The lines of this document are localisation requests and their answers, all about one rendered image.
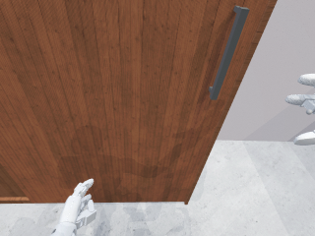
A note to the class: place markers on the right robot hand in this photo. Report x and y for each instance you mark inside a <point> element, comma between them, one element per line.
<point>307,101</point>

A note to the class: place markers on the wardrobe door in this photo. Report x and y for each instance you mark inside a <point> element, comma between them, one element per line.
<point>8,187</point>
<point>116,91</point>

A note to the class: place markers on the robot left forearm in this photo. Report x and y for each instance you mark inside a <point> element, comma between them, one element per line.
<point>64,229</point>

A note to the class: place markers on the left robot hand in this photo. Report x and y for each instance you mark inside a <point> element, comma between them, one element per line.
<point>73,212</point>

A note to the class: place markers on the handle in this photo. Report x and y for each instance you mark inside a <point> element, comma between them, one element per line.
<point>239,22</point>

